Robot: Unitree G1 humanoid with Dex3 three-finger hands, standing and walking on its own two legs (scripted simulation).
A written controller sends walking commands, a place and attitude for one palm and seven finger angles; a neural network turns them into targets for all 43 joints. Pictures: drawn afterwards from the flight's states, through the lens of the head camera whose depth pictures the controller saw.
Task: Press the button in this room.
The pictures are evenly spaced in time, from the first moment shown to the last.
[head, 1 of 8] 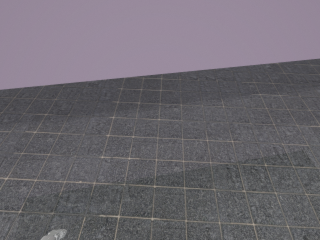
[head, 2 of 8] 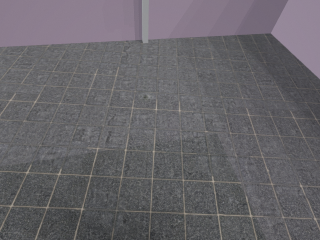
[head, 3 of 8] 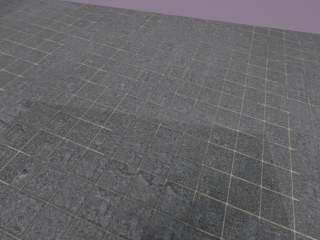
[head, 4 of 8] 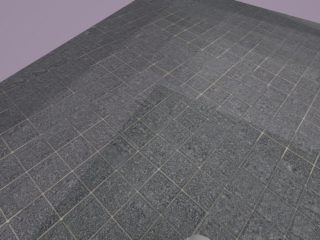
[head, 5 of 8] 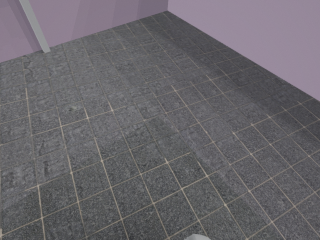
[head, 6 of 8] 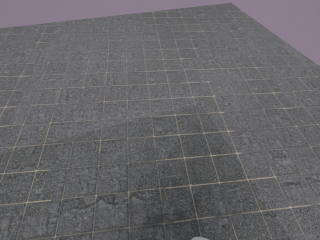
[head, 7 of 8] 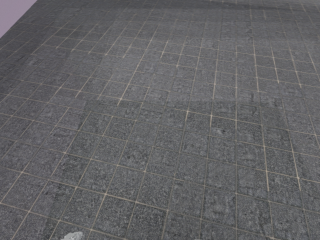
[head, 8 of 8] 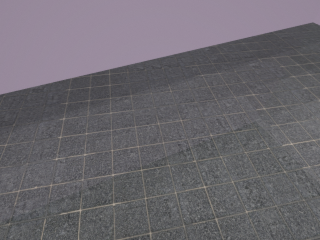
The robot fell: no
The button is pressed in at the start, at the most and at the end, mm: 0 0 0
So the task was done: no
